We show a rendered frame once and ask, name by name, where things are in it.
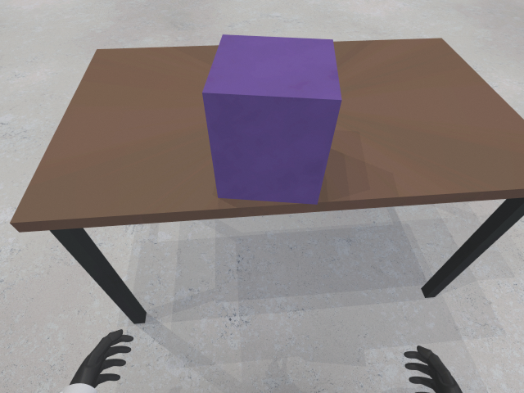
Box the table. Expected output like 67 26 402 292
10 38 524 324

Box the robot left hand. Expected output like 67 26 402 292
70 329 133 388

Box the carton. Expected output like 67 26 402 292
202 34 341 205

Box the robot right hand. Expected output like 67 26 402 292
404 346 462 393

